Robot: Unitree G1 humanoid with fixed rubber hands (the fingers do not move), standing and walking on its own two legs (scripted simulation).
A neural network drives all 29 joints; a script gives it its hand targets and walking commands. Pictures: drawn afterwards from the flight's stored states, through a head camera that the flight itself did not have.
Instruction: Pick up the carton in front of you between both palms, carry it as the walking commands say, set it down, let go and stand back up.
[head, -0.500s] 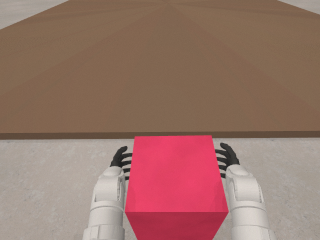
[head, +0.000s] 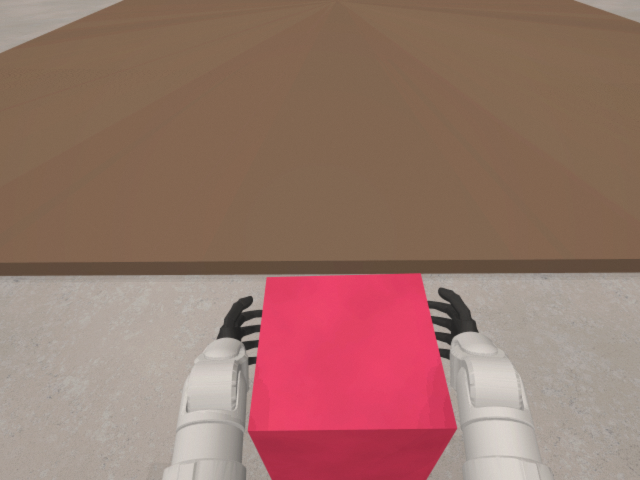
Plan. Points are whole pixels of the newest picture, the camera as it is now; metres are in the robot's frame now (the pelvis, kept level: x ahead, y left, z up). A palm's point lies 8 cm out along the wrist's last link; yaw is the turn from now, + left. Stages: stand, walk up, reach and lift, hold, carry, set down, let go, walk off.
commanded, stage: hold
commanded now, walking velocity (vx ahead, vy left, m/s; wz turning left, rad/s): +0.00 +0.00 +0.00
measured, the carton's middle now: (345, 386) +0.28 +0.00 -0.03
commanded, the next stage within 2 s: carry in 0.20 s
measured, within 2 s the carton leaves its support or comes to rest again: neither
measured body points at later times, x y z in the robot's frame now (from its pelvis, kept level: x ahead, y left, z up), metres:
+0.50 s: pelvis +0.04 -0.02 +0.00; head +0.02 -0.03 +0.45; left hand +0.33 +0.13 +0.08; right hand +0.34 -0.17 +0.09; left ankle +0.05 +0.12 -0.71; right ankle +0.02 -0.11 -0.75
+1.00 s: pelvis +0.27 -0.02 +0.00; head +0.24 -0.01 +0.45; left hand +0.52 +0.12 +0.08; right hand +0.50 -0.19 +0.09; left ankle +0.18 +0.09 -0.75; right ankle +0.41 -0.16 -0.71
